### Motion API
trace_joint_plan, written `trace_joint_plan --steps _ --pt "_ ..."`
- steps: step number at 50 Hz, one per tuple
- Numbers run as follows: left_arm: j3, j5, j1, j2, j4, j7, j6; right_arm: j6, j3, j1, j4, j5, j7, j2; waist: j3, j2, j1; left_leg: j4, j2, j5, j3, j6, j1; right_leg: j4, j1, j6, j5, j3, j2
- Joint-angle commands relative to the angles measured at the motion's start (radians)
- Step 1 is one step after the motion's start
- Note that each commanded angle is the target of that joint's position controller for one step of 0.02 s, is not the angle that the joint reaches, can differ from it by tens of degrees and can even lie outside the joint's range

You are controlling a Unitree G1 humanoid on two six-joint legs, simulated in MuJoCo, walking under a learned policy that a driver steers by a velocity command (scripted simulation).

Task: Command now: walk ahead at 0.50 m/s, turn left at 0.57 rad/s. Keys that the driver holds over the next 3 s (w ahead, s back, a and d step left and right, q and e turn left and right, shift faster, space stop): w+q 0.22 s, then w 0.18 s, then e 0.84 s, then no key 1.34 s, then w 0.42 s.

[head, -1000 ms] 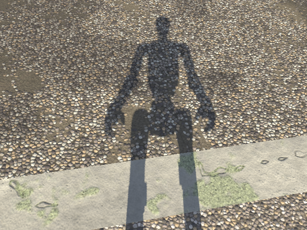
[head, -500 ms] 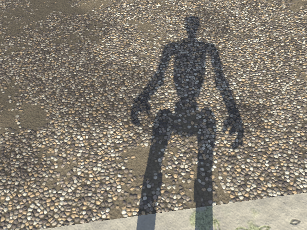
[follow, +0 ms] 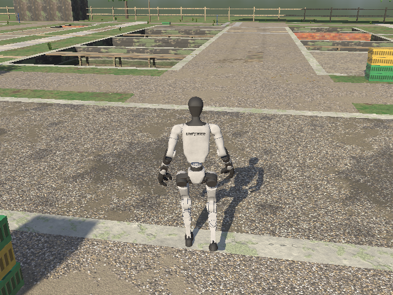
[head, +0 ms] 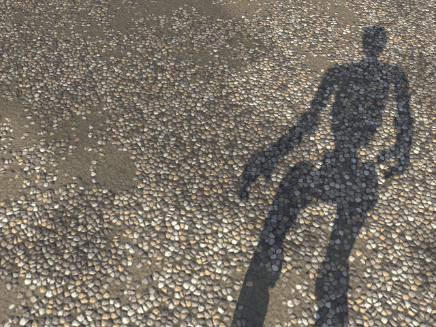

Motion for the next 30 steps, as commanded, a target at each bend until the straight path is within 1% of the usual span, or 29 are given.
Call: trace_joint_plan --steps 1,2,3,4,5,6,7,9,10,11,12,13,15,16,17,18,19,20,21,22,23,24,25,26,27,28,29,30 --pt "0.029 0.017 -0.053 0.134 -0.104 -0.001 -0.046 -0.024 -0.025 0.064 -0.058 -0.013 -0.011 -0.104 -0.138 0.015 -0.011 -0.323 0.277 0.152 -0.454 0.204 0.379 -0.035 -0.369 -0.012 0.102 0.106 -0.082" --pt "0.033 0.023 -0.038 0.134 -0.103 -0.002 -0.031 -0.024 -0.023 0.049 -0.068 -0.016 -0.014 -0.104 -0.127 0.025 0.007 -0.343 0.26 0.195 -0.43 0.202 0.32 -0.072 -0.323 0.002 0.119 0.103 -0.085" --pt "0.032 0.03 -0.03 0.121 -0.105 -0.002 -0.02 -0.026 -0.025 0.048 -0.068 -0.011 -0.019 -0.113 -0.12 0.02 0.016 -0.354 0.25 0.244 -0.402 0.205 0.279 -0.116 -0.306 0.021 0.133 0.091 -0.083" --pt "0.028 0.037 -0.04 0.105 -0.11 0.0 -0.01 -0.027 -0.028 0.059 -0.066 -0.008 -0.026 -0.127 -0.11 0.018 0.018 -0.362 0.239 0.28 -0.369 0.205 0.239 -0.166 -0.298 0.04 0.16 0.078 -0.079" --pt "0.024 0.041 -0.071 0.091 -0.123 0.003 -0.004 -0.027 -0.032 0.072 -0.063 -0.007 -0.033 -0.144 -0.096 0.02 0.013 -0.369 0.225 0.295 -0.34 0.201 0.21 -0.229 -0.302 0.058 0.206 0.068 -0.07" --pt "0.018 0.042 -0.113 0.079 -0.138 0.005 -0.002 -0.025 -0.037 0.087 -0.06 -0.006 -0.041 -0.157 -0.081 0.026 0.001 -0.371 0.208 0.287 -0.316 0.19 0.191 -0.309 -0.306 0.071 0.27 0.063 -0.06" --pt "0.013 0.041 -0.153 0.068 -0.149 0.004 -0.002 -0.022 -0.038 0.099 -0.057 -0.004 -0.046 -0.161 -0.072 0.036 -0.014 -0.369 0.185 0.256 -0.292 0.171 0.172 -0.396 -0.29 0.078 0.346 0.06 -0.046" --pt "0.005 0.035 -0.22 0.051 -0.17 -0.002 -0.005 -0.015 -0.04 0.123 -0.05 -0.001 -0.052 -0.163 -0.064 0.064 -0.045 -0.357 0.152 0.172 -0.268 0.134 0.143 -0.55 -0.235 0.081 0.48 0.053 -0.011" --pt "0.003 0.029 -0.249 0.051 -0.182 -0.005 -0.007 -0.013 -0.041 0.14 -0.044 0.0 -0.052 -0.165 -0.063 0.073 -0.059 -0.353 0.151 0.138 -0.275 0.12 0.137 -0.599 -0.21 0.08 0.524 0.05 0.004" --pt "0.004 0.024 -0.271 0.056 -0.193 -0.008 -0.01 -0.011 -0.042 0.158 -0.036 0.001 -0.051 -0.167 -0.062 0.08 -0.07 -0.346 0.159 0.112 -0.293 0.113 0.141 -0.628 -0.192 0.078 0.548 0.053 0.014" --pt "0.006 0.019 -0.278 0.064 -0.198 -0.012 -0.013 -0.01 -0.04 0.17 -0.027 0.003 -0.051 -0.16 -0.064 0.088 -0.073 -0.331 0.172 0.091 -0.307 0.109 0.167 -0.652 -0.19 0.072 0.558 0.062 0.013" --pt "0.008 0.018 -0.282 0.074 -0.2 -0.017 -0.017 -0.01 -0.037 0.183 -0.019 0.005 -0.052 -0.149 -0.066 0.094 -0.077 -0.306 0.188 0.077 -0.324 0.105 0.204 -0.675 -0.193 0.063 0.553 0.072 0.01" --pt "0.014 0.02 -0.276 0.095 -0.201 -0.026 -0.028 -0.007 -0.032 0.2 -0.005 0.001 -0.056 -0.133 -0.067 0.107 -0.073 -0.255 0.224 0.081 -0.367 0.098 0.279 -0.707 -0.193 0.037 0.503 0.08 0.004" --pt "0.018 0.021 -0.261 0.105 -0.199 -0.029 -0.033 -0.004 -0.033 0.2 0.0 -0.002 -0.057 -0.134 -0.064 0.121 -0.063 -0.231 0.239 0.11 -0.385 0.093 0.306 -0.712 -0.181 0.021 0.456 0.074 0.005" --pt "0.023 0.021 -0.226 0.114 -0.191 -0.029 -0.038 0.0 -0.033 0.194 0.002 -0.004 -0.057 -0.135 -0.068 0.138 -0.042 -0.198 0.243 0.163 -0.393 0.084 0.322 -0.728 -0.142 0.001 0.414 0.057 0.012" --pt "0.035 0.026 -0.149 0.132 -0.168 -0.025 -0.042 0.003 -0.027 0.185 -0.001 -0.005 -0.056 -0.122 -0.1 0.139 -0.001 -0.121 0.21 0.272 -0.377 0.065 0.326 -0.763 -0.039 -0.027 0.4 0.032 0.029" --pt "0.05 0.039 -0.028 0.168 -0.148 -0.021 -0.047 0.002 -0.011 0.18 -0.012 -0.012 -0.052 -0.084 -0.206 0.106 0.056 0.064 0.157 0.296 -0.329 0.033 0.275 -0.737 0.16 -0.078 0.41 0.093 -0.043" --pt "0.071 0.053 0.114 0.25 -0.128 -0.017 -0.045 -0.006 0.006 0.276 -0.025 -0.007 -0.052 -0.035 -0.364 -0.089 0.06 0.398 0.039 0.07 -0.225 -0.04 -0.004 -0.734 0.52 -0.21 0.338 0.41 -0.243" --pt "0.075 0.03 0.183 0.246 -0.078 -0.03 -0.032 -0.014 0.013 0.337 -0.019 0.009 -0.056 -0.037 -0.397 -0.326 0.054 0.644 -0.04 -0.397 -0.19 -0.09 -0.24 -0.884 0.631 -0.32 0.186 0.781 -0.365" --pt "0.05 0.009 0.129 0.167 -0.095 -0.034 -0.028 -0.018 -0.003 0.262 -0.021 0.013 -0.057 -0.122 -0.268 -0.194 0.065 0.734 0.008 -0.382 -0.239 -0.092 -0.331 -0.908 0.548 -0.292 0.162 0.746 -0.342" --pt "0.036 0.018 0.053 0.13 -0.115 -0.032 -0.019 -0.018 -0.006 0.163 -0.039 0.002 -0.057 -0.139 -0.182 -0.108 0.059 0.744 0.052 -0.317 -0.194 -0.098 -0.323 -0.89 0.425 -0.261 0.332 0.583 -0.303" --pt "0.024 0.026 -0.003 0.106 -0.125 -0.032 -0.01 -0.02 -0.007 0.102 -0.054 -0.019 -0.058 -0.135 -0.121 -0.048 0.038 0.693 0.084 -0.273 -0.15 -0.108 -0.292 -0.887 0.296 -0.249 0.567 0.458 -0.257" --pt "0.015 0.027 -0.027 0.086 -0.127 -0.03 -0.007 -0.02 -0.011 0.084 -0.063 -0.036 -0.059 -0.128 -0.114 -0.04 0.015 0.621 0.115 -0.246 -0.139 -0.114 -0.242 -0.88 0.224 -0.239 0.753 0.384 -0.226" --pt "0.009 0.03 -0.03 0.075 -0.12 -0.028 -0.005 -0.019 -0.007 0.089 -0.067 -0.04 -0.058 -0.103 -0.123 -0.056 -0.003 0.554 0.126 -0.236 -0.131 -0.123 -0.182 -0.88 0.183 -0.229 0.878 0.331 -0.189" --pt "0.007 0.03 -0.028 0.074 -0.109 -0.026 -0.003 -0.016 0.001 0.102 -0.067 -0.038 -0.058 -0.069 -0.137 -0.08 -0.018 0.47 0.125 -0.228 -0.121 -0.134 -0.143 -0.88 0.166 -0.226 0.964 0.289 -0.164" --pt "0.015 0.03 -0.023 0.099 -0.101 -0.02 0.001 -0.014 0.009 0.101 -0.069 -0.034 -0.061 -0.045 -0.151 -0.097 -0.022 0.391 0.113 -0.216 -0.103 -0.146 -0.114 -0.88 0.153 -0.233 1.029 0.26 -0.153" --pt "0.028 0.028 -0.017 0.138 -0.097 -0.013 0.008 -0.011 0.013 0.086 -0.074 -0.03 -0.065 -0.037 -0.165 -0.106 -0.02 0.325 0.097 -0.197 -0.089 -0.156 -0.091 -0.878 0.144 -0.24 1.063 0.247 -0.152" --pt "0.04 0.022 -0.015 0.17 -0.096 -0.005 0.018 -0.006 0.015 0.073 -0.076 -0.027 -0.068 -0.037 -0.183 -0.108 -0.018 0.271 0.083 -0.153 -0.084 -0.162 -0.059 -0.876 0.133 -0.239 1.053 0.24 -0.149"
